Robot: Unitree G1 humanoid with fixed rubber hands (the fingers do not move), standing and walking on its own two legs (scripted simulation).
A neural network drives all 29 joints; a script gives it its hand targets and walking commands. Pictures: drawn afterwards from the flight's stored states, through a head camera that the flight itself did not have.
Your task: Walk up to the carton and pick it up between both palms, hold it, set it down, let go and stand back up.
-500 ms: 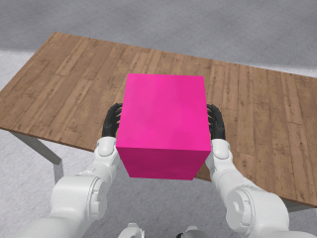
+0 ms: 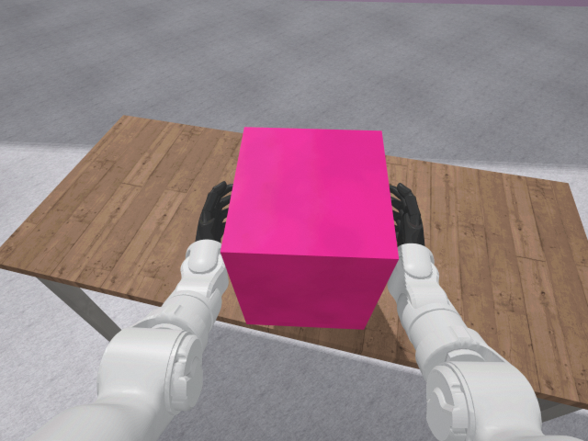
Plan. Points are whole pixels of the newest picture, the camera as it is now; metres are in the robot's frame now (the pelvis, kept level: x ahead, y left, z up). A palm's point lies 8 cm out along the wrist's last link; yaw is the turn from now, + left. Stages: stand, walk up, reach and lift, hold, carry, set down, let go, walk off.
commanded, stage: reach and lift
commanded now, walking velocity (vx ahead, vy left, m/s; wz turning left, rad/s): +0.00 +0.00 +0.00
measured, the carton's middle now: (308, 235) +0.41 -0.01 +0.02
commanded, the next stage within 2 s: none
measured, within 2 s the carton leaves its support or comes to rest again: neither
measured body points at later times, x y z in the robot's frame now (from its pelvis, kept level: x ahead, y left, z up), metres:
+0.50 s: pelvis +0.00 +0.00 +0.02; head +0.00 +0.01 +0.47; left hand +0.41 +0.13 +0.09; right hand +0.39 -0.16 +0.09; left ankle +0.02 +0.11 -0.73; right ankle +0.01 -0.12 -0.73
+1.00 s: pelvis +0.01 -0.01 +0.02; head -0.01 +0.02 +0.47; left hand +0.38 +0.14 +0.14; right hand +0.37 -0.16 +0.13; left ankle +0.02 +0.11 -0.73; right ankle +0.01 -0.12 -0.73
